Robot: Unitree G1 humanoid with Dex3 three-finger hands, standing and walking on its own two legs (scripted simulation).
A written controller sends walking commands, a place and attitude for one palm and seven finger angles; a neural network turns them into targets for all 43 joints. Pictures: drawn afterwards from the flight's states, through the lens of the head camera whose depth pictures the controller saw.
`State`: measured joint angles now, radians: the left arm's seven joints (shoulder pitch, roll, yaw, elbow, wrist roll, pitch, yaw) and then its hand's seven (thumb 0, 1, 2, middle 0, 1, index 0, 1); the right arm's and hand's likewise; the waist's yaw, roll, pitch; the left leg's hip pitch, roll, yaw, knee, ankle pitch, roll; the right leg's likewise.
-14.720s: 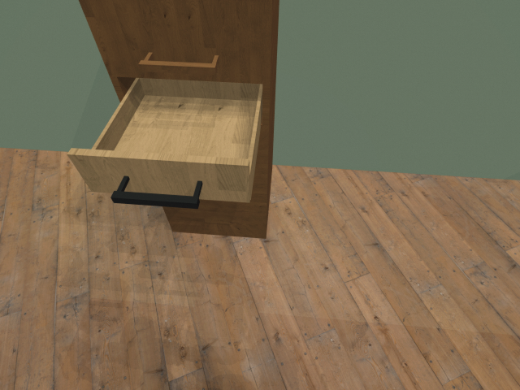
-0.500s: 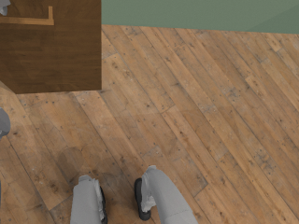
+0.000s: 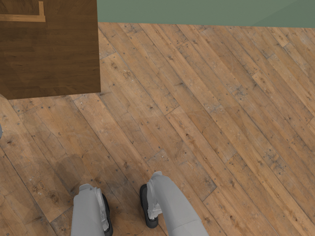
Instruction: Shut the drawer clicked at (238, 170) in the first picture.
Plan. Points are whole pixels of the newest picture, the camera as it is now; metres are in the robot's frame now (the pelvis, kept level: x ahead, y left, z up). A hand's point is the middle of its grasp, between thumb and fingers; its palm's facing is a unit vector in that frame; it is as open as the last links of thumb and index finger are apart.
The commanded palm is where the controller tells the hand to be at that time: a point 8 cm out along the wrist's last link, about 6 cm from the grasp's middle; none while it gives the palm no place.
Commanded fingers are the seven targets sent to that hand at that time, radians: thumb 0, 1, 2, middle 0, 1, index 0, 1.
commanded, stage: pull the fist back off the drawer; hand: left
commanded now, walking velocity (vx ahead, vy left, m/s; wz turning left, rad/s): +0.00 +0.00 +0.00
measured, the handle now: out of the picture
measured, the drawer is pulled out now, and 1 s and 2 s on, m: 0.00 0.00 0.00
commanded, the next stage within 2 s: draw the hand back to the body in 0.30 s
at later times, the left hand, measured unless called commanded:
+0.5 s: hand out of the picture +0.59 +0.22 +0.10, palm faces +0.06 -1.00 -0.03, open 3.3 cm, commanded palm +0.54 +0.24 +0.11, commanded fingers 0.00 0.90 0.90 -1.40 -1.60 -1.40 -1.60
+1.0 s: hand out of the picture +0.40 +0.22 +0.19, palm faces +0.11 -0.98 -0.17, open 3.3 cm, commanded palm +0.37 +0.27 +0.21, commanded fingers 0.00 0.90 0.90 -1.40 -1.60 -1.40 -1.60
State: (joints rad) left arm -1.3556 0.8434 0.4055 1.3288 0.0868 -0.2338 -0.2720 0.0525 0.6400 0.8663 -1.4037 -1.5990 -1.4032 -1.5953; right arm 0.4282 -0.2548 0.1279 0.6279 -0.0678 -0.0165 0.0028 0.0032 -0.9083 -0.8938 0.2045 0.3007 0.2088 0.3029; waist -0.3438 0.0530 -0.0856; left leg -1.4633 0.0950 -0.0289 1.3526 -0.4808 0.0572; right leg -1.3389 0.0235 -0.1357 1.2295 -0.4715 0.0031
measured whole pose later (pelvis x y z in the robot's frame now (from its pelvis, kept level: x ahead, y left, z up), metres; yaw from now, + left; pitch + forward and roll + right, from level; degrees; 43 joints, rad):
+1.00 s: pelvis +0.07 -0.01 +0.11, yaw +4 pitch +10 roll -2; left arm -0.16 0.35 0.20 0.37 -0.15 -0.16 -0.14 0.01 0.90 0.90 -1.40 -1.60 -1.40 -1.60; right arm 0.24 -0.26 0.01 0.52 0.05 0.05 -0.03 0.01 -0.91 -0.89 0.20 0.30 0.20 0.30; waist -0.04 0.04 -0.13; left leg -0.57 0.04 0.04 0.81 -0.41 0.02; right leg -0.51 0.00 -0.05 0.75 -0.42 0.00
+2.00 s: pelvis +0.07 -0.02 +0.14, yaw +4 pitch -3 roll -1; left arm 0.54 0.34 0.31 -0.47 -0.06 -0.14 0.10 0.02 0.89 0.90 -1.41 -1.60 -1.41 -1.59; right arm 0.19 -0.23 0.02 0.60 -0.01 -0.08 -0.07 0.02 -0.91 -0.89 0.20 0.30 0.21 0.30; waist 0.04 0.08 0.00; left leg -0.14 0.04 0.05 0.43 -0.25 0.00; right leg -0.07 0.02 -0.04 0.36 -0.24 -0.02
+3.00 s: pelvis -0.08 -0.01 +0.13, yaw +8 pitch +2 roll -5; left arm 0.59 0.46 0.43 -0.58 -0.02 -0.30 0.16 0.01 0.88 0.90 -1.41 -1.60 -1.41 -1.59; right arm 0.25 -0.18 -0.03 0.60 -0.02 -0.10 -0.07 0.02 -0.91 -0.89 0.20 0.30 0.21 0.30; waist -0.05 0.03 0.00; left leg -0.52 0.04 0.00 0.52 -0.05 0.07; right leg -0.33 0.10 0.01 0.83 -0.43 0.01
